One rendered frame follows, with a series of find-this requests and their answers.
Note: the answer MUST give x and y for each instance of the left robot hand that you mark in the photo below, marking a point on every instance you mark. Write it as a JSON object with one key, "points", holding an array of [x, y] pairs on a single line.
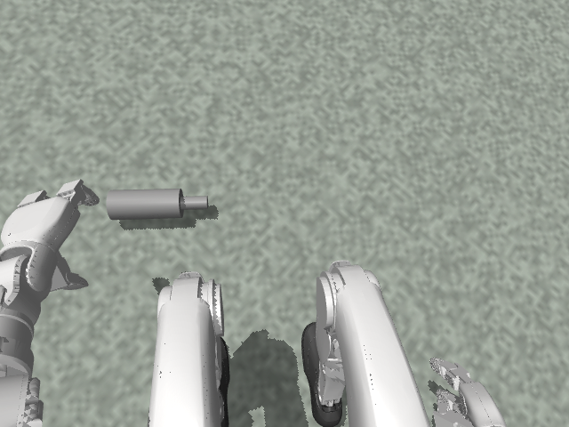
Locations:
{"points": [[49, 221]]}

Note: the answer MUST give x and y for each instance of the right robot hand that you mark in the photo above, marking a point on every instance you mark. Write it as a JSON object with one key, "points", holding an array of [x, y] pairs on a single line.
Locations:
{"points": [[473, 408]]}

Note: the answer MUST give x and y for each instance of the left robot arm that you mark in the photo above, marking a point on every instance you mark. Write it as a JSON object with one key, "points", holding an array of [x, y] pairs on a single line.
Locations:
{"points": [[26, 270]]}

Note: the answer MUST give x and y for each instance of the right robot foot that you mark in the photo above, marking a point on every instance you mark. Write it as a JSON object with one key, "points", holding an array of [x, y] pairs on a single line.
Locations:
{"points": [[324, 415]]}

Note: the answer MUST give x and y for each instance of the bottle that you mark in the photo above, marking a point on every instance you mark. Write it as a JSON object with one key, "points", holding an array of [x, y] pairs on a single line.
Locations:
{"points": [[132, 204]]}

